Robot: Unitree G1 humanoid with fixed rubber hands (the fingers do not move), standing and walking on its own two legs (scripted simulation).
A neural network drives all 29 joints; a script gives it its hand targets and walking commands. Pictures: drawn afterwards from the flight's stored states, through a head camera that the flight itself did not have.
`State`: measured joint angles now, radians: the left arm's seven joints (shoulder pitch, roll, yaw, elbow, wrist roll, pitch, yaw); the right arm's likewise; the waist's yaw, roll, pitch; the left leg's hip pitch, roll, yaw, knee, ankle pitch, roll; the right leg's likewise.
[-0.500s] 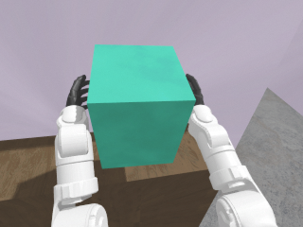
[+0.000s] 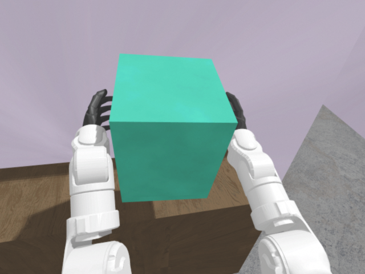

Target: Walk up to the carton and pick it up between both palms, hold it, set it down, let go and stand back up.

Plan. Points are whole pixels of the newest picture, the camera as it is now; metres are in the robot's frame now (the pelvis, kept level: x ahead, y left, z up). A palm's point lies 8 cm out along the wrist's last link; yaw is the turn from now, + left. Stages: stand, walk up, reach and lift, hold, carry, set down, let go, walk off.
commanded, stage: hold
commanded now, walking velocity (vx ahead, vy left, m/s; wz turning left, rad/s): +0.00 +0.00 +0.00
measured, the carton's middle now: (166, 131) +0.40 +0.01 +0.17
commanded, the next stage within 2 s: none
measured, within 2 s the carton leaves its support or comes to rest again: neither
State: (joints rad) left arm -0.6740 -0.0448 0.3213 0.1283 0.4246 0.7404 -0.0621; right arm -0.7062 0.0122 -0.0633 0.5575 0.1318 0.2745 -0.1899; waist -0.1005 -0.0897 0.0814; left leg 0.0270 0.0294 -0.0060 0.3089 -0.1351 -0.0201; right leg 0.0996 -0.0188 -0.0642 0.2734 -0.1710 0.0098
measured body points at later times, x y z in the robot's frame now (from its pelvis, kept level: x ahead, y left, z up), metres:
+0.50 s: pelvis +0.00 -0.01 +0.00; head -0.05 +0.03 +0.44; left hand +0.38 +0.15 +0.21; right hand +0.37 -0.14 +0.20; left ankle +0.04 +0.13 -0.75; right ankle +0.00 -0.12 -0.75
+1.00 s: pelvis -0.01 +0.00 +0.00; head -0.06 +0.04 +0.45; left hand +0.37 +0.15 +0.21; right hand +0.37 -0.14 +0.20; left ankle +0.04 +0.13 -0.75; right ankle +0.00 -0.12 -0.75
